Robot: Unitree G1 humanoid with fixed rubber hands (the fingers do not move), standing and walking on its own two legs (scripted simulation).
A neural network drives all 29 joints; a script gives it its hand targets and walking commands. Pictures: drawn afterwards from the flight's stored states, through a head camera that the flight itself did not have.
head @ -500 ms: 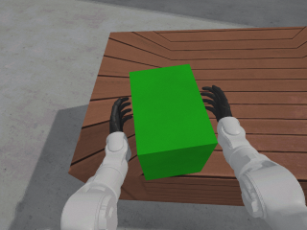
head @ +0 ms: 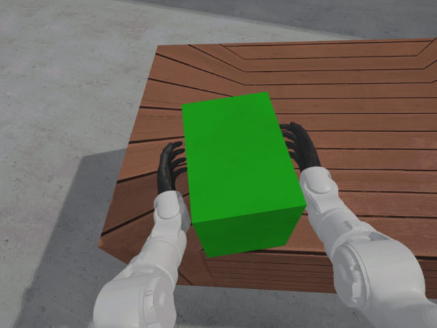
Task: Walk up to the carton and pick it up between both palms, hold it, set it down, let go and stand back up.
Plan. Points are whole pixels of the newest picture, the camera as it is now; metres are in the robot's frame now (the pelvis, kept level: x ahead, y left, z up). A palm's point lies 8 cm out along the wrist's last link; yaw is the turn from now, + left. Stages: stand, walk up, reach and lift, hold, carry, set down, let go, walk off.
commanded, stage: reach and lift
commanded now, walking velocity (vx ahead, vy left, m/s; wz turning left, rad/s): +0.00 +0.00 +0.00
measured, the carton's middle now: (236, 178) +0.43 +0.01 -0.05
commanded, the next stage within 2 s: none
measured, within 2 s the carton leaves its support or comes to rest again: leaves its support in 1.16 s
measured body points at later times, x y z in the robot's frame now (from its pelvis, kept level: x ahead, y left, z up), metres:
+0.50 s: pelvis +0.00 +0.00 +0.00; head +0.10 -0.01 +0.44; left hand +0.40 +0.15 +0.00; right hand +0.45 -0.12 +0.02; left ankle -0.01 +0.17 -0.72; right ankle +0.02 -0.11 -0.72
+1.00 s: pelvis +0.00 +0.00 +0.00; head +0.10 -0.01 +0.44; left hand +0.39 +0.15 +0.01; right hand +0.44 -0.12 +0.02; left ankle -0.01 +0.17 -0.72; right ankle +0.02 -0.11 -0.72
